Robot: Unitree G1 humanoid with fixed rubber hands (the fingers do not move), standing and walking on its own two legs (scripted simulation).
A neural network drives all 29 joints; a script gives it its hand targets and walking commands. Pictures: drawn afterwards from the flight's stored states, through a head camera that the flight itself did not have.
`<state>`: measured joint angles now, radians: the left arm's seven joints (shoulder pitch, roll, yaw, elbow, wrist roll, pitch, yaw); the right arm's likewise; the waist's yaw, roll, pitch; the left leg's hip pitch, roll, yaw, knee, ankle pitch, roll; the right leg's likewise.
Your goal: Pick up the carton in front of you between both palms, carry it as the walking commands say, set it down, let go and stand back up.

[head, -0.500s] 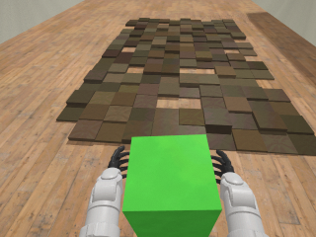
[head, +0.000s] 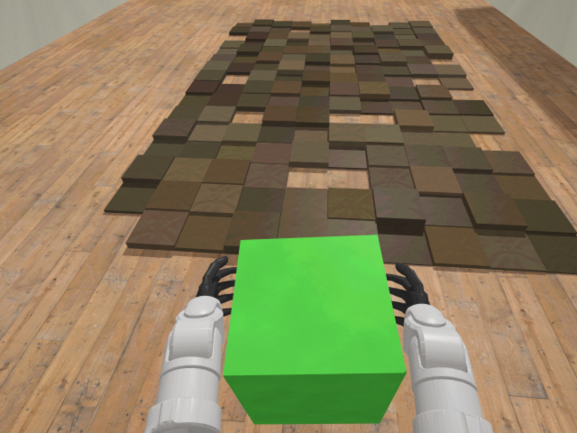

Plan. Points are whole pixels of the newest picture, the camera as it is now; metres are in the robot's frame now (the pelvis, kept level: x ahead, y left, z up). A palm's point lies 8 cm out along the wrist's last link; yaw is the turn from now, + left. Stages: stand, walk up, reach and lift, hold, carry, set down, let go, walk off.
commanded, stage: reach and lift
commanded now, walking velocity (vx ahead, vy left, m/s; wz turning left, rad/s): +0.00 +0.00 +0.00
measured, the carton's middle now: (312, 334) +0.30 +0.00 -0.05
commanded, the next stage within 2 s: hold in 0.44 s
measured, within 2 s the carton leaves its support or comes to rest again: neither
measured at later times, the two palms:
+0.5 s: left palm (206, 302) +0.30 +0.15 +0.04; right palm (416, 310) +0.30 -0.15 +0.04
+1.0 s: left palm (202, 306) +0.29 +0.15 +0.06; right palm (420, 313) +0.29 -0.15 +0.05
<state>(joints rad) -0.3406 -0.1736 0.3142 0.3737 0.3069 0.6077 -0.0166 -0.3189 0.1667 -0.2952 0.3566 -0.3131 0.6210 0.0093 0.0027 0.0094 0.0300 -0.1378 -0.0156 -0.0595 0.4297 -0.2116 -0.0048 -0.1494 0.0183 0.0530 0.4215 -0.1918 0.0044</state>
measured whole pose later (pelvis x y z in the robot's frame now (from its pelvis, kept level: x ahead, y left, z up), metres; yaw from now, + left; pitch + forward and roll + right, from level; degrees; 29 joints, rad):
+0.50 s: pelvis +0.01 +0.00 +0.00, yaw +0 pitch -6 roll +0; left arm -0.28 -0.16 0.24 0.28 0.28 0.68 -0.01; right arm -0.26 0.15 -0.23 0.27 -0.28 0.70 0.00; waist 0.00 0.01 0.02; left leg -0.07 -0.02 -0.06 0.38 -0.20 0.00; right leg -0.08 0.01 0.05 0.37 -0.18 0.01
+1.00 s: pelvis +0.00 +0.00 +0.00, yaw +0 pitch -8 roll +0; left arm -0.31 -0.16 0.26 0.26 0.29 0.74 -0.02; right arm -0.29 0.16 -0.24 0.25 -0.29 0.76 0.00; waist 0.00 0.01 0.04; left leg -0.05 -0.02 -0.06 0.39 -0.20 0.00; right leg -0.06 0.02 0.05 0.39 -0.18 0.00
